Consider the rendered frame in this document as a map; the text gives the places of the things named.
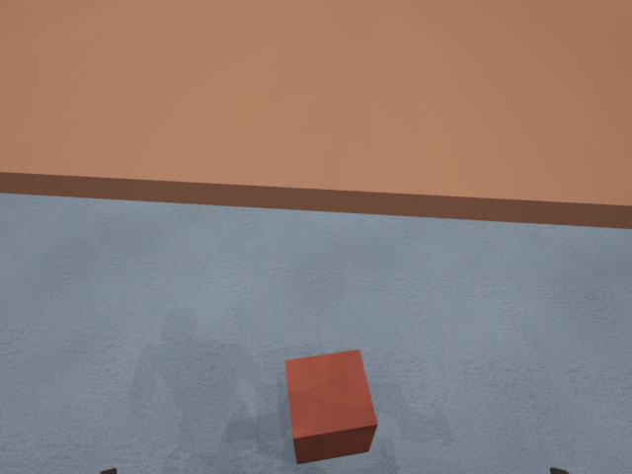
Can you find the carton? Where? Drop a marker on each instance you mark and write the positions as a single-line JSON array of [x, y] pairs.
[[331, 410]]

